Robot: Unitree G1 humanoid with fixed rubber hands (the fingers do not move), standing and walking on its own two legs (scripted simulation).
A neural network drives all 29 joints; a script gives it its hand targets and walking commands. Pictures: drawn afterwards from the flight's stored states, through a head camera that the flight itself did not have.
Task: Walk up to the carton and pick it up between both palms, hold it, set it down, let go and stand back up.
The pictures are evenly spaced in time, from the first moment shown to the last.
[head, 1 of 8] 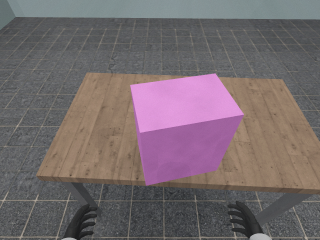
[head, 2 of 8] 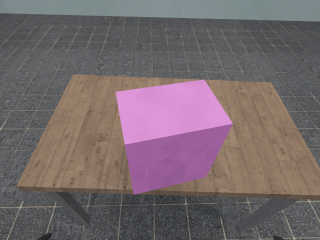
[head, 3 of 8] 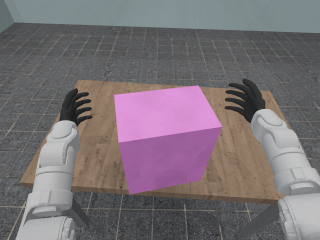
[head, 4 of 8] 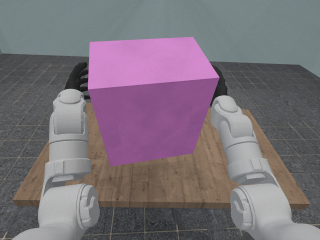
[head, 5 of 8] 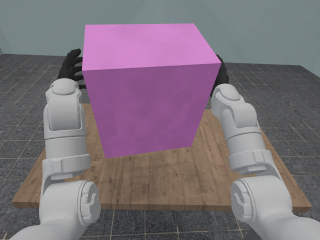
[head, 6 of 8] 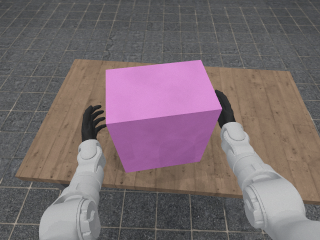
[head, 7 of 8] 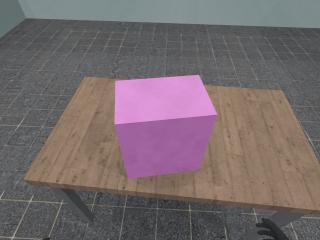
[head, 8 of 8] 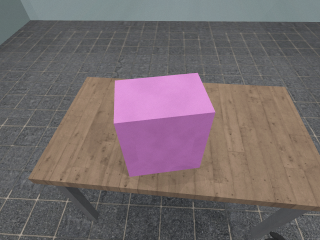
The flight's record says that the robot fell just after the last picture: no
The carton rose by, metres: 0.25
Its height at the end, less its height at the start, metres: +0.00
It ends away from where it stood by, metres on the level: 0.06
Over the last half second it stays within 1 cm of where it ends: yes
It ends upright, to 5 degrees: yes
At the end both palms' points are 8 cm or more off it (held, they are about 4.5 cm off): yes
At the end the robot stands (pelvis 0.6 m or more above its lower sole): yes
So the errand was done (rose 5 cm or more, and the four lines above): yes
